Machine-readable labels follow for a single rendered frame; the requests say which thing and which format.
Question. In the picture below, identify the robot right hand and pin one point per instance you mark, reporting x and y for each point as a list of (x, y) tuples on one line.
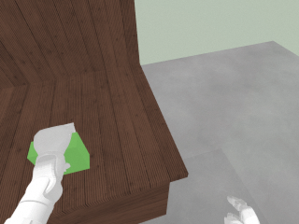
[(246, 213)]

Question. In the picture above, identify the table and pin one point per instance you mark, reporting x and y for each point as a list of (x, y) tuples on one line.
[(77, 61)]

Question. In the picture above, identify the robot left forearm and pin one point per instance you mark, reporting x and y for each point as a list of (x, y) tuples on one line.
[(43, 192)]

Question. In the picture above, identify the sponge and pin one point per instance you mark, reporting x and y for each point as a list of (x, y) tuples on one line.
[(76, 155)]

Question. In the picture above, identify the robot left hand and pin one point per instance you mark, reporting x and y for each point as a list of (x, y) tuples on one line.
[(56, 138)]

